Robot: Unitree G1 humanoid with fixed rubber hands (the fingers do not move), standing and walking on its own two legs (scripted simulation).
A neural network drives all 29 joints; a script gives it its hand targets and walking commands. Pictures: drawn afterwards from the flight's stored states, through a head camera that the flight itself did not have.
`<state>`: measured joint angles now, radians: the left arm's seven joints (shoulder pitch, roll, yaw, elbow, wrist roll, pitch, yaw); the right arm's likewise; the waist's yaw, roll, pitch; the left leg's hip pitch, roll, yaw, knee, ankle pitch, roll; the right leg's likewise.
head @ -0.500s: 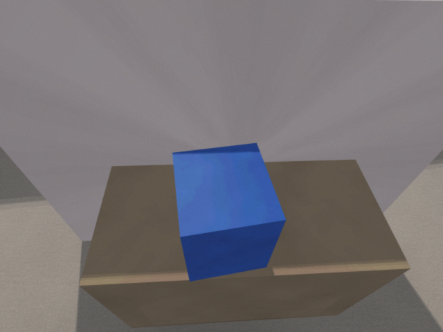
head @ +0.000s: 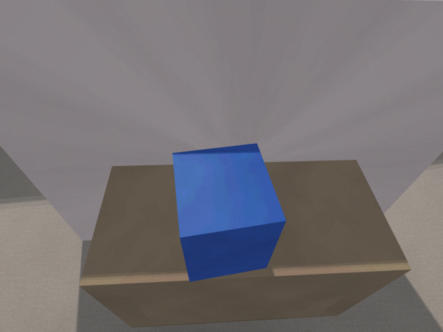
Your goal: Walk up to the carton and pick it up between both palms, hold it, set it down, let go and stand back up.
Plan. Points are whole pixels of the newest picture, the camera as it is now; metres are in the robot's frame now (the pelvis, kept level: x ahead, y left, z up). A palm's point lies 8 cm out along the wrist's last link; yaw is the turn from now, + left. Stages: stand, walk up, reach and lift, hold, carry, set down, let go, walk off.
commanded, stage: stand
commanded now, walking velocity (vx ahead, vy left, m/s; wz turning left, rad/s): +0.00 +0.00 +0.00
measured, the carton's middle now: (222, 214) +0.39 +0.01 -0.10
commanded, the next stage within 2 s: none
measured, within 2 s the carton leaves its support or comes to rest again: neither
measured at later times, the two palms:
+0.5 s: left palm out of the picture +0.00 +0.24 -0.14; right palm out of the picture +0.01 -0.24 -0.13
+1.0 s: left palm out of the picture -0.01 +0.24 -0.14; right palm out of the picture +0.00 -0.25 -0.13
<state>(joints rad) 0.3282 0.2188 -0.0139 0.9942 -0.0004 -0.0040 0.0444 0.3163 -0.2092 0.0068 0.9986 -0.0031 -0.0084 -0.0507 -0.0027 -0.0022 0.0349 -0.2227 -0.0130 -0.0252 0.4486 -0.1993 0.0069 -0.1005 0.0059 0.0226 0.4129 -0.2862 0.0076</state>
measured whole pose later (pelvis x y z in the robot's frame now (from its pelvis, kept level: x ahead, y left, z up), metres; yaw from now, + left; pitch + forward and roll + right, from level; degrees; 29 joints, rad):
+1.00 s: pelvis +0.00 +0.00 +0.00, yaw +1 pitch -2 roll +0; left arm 0.32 0.21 -0.02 1.04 0.00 -0.01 0.05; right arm 0.32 -0.20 0.01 1.04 0.00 -0.01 -0.05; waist 0.00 -0.01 0.05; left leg -0.23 -0.01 -0.04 0.45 -0.19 0.00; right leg -0.10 0.01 0.00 0.41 -0.28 0.00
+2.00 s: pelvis +0.00 +0.00 +0.00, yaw +1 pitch -2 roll +0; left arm 0.33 0.20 -0.02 1.05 0.00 -0.01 0.05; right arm 0.32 -0.19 0.02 1.04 0.00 -0.01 -0.05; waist 0.00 -0.01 0.04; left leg -0.23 -0.01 -0.04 0.45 -0.19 0.00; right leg -0.10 0.00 0.00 0.41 -0.28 0.01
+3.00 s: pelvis +0.00 +0.00 +0.00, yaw +1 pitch -1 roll +0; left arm 0.33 0.20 -0.02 1.06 -0.01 -0.01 0.05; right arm 0.31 -0.19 0.02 1.05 0.00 -0.01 -0.05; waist 0.00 -0.01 0.04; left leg -0.23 -0.01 -0.04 0.45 -0.19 0.00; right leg -0.10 0.00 0.00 0.41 -0.29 0.01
